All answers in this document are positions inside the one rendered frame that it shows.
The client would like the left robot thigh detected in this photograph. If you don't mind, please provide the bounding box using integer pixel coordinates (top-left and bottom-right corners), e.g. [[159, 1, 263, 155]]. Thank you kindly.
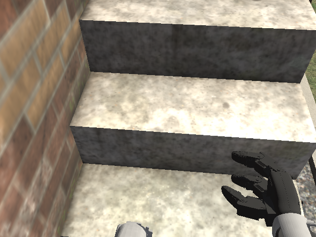
[[115, 221, 153, 237]]

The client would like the robot right hand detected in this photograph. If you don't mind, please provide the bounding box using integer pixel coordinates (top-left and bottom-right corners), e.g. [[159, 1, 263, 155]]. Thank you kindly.
[[221, 151, 303, 227]]

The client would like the robot right forearm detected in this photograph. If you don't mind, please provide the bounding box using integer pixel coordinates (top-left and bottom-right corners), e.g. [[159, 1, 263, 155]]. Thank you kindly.
[[272, 212, 316, 237]]

